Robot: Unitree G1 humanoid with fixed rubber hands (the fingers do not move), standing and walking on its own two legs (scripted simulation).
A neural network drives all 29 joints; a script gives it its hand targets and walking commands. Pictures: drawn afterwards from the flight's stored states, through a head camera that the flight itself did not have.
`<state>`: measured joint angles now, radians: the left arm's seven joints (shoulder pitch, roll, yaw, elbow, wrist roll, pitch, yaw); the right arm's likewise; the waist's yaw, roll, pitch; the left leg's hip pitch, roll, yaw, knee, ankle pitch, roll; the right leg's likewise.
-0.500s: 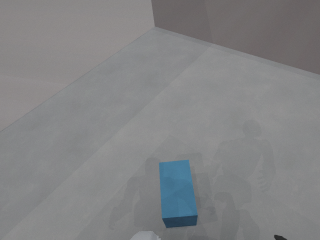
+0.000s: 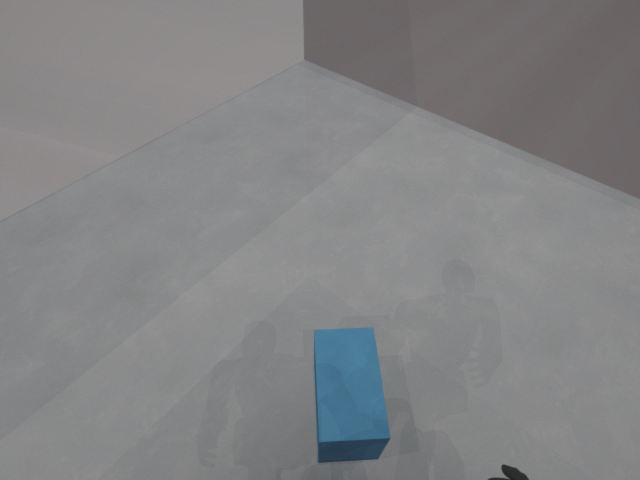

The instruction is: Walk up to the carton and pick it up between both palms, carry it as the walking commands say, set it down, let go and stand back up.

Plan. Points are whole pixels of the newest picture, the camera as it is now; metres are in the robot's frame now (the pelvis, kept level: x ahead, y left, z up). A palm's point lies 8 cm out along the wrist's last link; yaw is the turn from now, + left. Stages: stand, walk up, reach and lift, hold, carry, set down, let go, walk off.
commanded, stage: walk up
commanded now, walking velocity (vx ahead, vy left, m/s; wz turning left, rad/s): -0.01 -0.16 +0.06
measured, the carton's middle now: (346, 394) +0.44 -0.05 -0.66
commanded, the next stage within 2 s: stand in 0.94 s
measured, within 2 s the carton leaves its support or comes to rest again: neither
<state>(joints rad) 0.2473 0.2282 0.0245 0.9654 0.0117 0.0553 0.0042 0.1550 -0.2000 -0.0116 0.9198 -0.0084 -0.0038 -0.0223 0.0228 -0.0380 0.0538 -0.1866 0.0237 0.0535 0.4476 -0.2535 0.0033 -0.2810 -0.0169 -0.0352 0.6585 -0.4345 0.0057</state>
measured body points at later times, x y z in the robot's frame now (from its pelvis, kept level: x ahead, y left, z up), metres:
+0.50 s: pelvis +0.00 -0.07 +0.01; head +0.01 -0.10 +0.46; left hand +0.07 +0.17 -0.12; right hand +0.01 -0.32 -0.16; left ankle -0.04 +0.08 -0.71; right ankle -0.02 -0.15 -0.74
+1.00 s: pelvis -0.01 -0.05 +0.00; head +0.00 -0.05 +0.45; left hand -0.02 +0.19 -0.15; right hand +0.02 -0.28 -0.15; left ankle -0.03 +0.07 -0.74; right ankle -0.02 -0.15 -0.74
